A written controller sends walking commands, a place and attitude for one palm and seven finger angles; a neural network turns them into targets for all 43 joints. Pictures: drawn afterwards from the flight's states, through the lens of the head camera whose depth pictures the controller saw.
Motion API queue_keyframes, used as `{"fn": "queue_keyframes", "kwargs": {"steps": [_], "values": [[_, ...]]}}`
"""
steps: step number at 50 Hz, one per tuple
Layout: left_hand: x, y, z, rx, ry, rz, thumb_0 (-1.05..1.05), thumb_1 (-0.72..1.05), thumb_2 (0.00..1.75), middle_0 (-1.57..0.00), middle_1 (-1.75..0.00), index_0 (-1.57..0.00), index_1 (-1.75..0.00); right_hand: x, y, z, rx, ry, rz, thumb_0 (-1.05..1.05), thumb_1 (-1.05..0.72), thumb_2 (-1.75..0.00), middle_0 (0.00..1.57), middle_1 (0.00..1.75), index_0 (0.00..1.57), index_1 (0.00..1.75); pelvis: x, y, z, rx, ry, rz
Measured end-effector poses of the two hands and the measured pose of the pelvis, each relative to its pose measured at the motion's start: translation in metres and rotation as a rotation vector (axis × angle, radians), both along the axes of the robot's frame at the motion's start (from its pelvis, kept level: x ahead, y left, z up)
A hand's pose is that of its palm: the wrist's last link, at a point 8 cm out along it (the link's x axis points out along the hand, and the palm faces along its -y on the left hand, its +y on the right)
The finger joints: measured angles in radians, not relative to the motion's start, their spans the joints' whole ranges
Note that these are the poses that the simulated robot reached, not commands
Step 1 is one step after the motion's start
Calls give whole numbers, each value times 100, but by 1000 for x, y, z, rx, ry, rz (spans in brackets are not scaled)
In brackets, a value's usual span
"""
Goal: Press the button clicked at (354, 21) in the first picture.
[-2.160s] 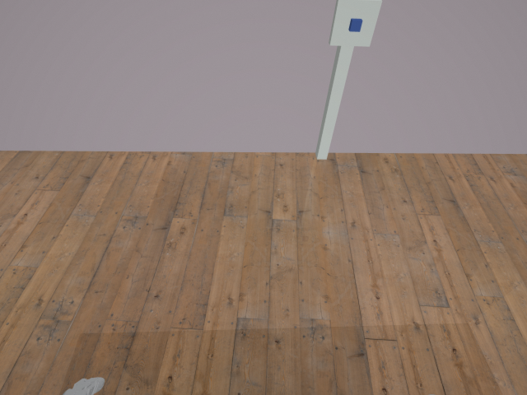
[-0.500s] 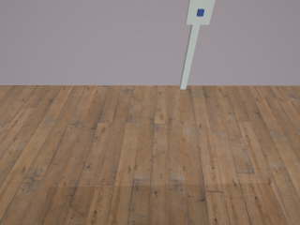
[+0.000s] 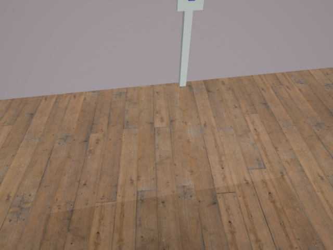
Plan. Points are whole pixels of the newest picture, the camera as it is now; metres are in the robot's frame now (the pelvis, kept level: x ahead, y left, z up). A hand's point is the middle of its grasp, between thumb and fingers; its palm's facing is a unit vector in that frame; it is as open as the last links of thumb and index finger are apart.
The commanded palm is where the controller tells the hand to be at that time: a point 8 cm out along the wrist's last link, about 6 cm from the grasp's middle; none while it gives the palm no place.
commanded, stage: walk to a spot facing it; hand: left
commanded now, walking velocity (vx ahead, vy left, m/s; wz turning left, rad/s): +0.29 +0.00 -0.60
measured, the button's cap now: out of the picture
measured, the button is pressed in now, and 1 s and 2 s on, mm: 0 0 0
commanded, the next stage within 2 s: none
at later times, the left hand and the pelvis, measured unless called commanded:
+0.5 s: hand out of the picture +0.07 +0.14 -0.15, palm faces -0.09 -0.97 -0.21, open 7.4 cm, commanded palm none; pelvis +0.11 -0.04 +0.01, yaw -13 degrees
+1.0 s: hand (136, 141) +0.50 +0.16 -0.16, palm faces -0.38 -0.91 -0.18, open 7.4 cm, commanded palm none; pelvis +0.34 +0.01 +0.01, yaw -28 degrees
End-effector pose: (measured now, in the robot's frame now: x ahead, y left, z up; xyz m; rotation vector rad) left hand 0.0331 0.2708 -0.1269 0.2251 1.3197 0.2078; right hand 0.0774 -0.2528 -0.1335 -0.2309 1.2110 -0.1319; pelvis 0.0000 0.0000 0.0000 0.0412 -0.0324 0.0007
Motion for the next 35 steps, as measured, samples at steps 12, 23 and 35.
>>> {"fn": "queue_keyframes", "kwargs": {"steps": [12, 23, 35], "values": [[-22, -70, 14, -45, 68, -17, 0, 91, 90, -20, -30, -20, -30, -12, -37, 0, 67, 25, -121, 1, -91, -90, 21, 30, 20, 30, 30, -37, 11, -3, 21, -108], [21, -81, 16, -65, 148, -63, 0, 91, 90, -20, -30, -20, -30, 52, -45, 10, 47, -45, -209, 1, -91, -90, 20, 30, 20, 29, 94, -39, 14, -22, 54, -204], [147, -44, -22, -76, 231, -160, 0, 91, 90, -20, -30, -20, -30, 222, -7, 16, 37, -250, -231, 1, -91, -90, 20, 30, 20, 30, 217, -12, -11, -56, 62, -327]]}}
